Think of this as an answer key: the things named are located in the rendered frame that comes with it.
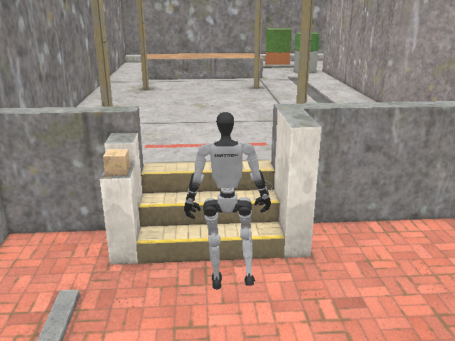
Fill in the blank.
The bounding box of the left robot shin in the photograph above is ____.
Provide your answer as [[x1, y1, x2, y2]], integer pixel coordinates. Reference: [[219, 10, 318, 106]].
[[208, 235, 220, 280]]

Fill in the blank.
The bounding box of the right robot upper arm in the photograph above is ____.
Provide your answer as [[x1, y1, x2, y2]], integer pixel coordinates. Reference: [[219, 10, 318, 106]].
[[241, 143, 262, 181]]

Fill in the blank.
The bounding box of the left robot upper arm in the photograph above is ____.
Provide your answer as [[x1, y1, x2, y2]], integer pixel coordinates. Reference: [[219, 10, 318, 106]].
[[192, 144, 211, 183]]

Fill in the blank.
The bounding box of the robot left forearm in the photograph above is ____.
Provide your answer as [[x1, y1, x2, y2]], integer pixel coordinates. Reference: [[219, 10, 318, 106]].
[[186, 173, 200, 204]]

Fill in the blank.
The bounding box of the robot right forearm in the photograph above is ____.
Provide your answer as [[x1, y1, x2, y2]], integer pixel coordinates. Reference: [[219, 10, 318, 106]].
[[255, 170, 269, 200]]

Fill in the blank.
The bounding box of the robot right hand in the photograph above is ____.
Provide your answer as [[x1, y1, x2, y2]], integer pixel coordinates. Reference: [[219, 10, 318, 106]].
[[255, 197, 271, 212]]

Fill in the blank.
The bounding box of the robot torso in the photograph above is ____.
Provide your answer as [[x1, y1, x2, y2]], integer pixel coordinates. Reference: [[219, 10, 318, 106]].
[[210, 140, 243, 213]]

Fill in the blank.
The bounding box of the robot left hand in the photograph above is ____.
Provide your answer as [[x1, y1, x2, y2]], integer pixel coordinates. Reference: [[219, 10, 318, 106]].
[[184, 202, 200, 219]]

